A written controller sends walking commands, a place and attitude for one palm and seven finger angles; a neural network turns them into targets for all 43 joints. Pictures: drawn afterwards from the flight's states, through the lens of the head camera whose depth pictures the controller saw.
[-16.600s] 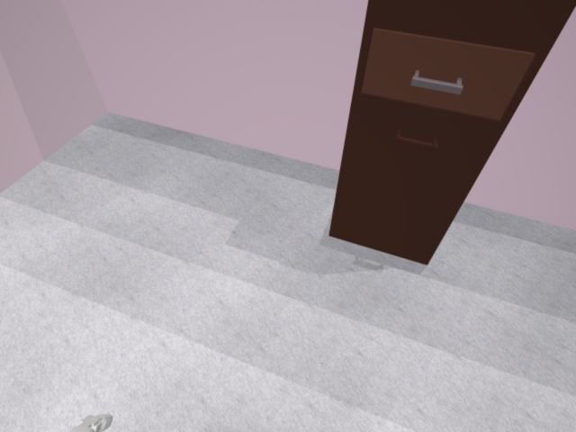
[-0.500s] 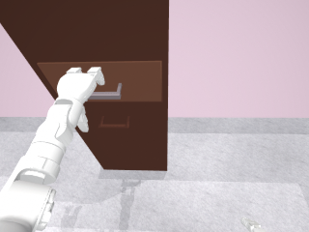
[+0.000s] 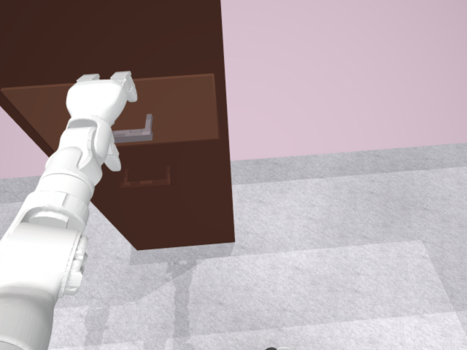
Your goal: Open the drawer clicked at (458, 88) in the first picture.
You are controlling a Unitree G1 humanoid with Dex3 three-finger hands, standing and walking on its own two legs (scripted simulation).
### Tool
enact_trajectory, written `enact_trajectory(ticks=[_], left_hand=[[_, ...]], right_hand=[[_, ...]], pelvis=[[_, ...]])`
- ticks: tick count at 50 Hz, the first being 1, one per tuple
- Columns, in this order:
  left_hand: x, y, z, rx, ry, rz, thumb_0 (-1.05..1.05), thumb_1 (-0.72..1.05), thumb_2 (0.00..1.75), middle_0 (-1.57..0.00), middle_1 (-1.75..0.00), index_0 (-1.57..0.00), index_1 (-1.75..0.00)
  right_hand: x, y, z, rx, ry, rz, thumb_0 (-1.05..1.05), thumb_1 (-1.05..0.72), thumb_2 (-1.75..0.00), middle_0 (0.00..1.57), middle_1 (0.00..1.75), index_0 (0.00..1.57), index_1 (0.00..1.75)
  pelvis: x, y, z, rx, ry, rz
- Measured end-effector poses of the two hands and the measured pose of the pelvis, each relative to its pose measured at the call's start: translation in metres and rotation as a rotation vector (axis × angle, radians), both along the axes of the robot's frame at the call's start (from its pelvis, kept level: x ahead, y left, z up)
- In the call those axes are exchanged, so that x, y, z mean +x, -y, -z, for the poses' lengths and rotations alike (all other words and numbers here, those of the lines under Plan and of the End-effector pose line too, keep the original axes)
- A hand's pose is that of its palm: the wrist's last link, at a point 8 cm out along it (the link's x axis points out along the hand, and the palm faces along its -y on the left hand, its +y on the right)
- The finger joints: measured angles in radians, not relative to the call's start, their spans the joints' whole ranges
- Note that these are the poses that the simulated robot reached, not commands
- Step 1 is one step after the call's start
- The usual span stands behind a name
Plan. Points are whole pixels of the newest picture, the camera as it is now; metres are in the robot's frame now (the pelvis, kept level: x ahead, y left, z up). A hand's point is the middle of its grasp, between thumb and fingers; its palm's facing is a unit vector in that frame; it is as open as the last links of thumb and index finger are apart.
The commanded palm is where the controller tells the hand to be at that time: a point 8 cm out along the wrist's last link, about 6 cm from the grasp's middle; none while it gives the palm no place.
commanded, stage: move the hooked fingers above the handle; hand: left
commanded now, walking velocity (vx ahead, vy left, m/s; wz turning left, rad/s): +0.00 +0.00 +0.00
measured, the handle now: (121, 129) +0.53 +0.22 +0.04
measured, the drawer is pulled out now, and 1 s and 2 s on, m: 0.00 0.00 0.00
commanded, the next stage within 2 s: lower the fingers behind the handle in 1.48 s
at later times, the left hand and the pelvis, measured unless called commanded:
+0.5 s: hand (111, 122) +0.50 +0.21 +0.10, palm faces +0.01 +0.01 -1.00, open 13.6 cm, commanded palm +0.49 +0.24 +0.13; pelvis -0.03 -0.01 -0.01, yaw +0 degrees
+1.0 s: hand (111, 122) +0.50 +0.21 +0.10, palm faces +0.02 +0.01 -1.00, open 13.5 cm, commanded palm +0.49 +0.24 +0.13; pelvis -0.05 +0.00 -0.02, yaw +0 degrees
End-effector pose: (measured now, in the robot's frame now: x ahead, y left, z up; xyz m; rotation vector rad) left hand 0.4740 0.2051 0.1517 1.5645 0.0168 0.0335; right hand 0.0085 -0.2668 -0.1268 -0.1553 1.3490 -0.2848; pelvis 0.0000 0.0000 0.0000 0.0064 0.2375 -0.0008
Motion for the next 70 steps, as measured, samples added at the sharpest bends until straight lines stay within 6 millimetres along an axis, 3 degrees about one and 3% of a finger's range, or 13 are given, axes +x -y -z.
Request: enact_trajectory(ticks=[23, 44, 70], left_hand=[[0.000, 0.001, 0.000, 0.018, -0.007, -0.006, 0.00, -0.49, 0.30, -0.36, -1.24, -0.35, -1.26], [0.000, 0.000, 0.000, 0.019, 0.002, -0.002, 0.00, -0.49, 0.30, -0.37, -1.25, -0.35, -1.26], [0.000, 0.001, 0.001, 0.020, 0.008, -0.006, 0.00, -0.49, 0.30, -0.37, -1.24, -0.36, -1.27]], right_hand=[[-0.025, 0.015, -0.004, -0.071, 0.066, 0.005, 0.00, -0.90, -0.90, 0.20, 0.30, 0.21, 0.30], [-0.054, 0.008, 0.004, -0.068, 0.029, 0.023, 0.01, -0.90, -0.90, 0.21, 0.30, 0.21, 0.30], [-0.054, 0.007, 0.004, -0.071, 0.030, 0.010, 0.00, -0.90, -0.90, 0.21, 0.30, 0.21, 0.30]], pelvis=[[-0.031, 0.005, 0.009, 0.004, -0.033, 0.006], [-0.045, 0.001, 0.016, 0.004, -0.056, 0.011], [-0.045, -0.001, 0.017, 0.002, -0.062, 0.004]])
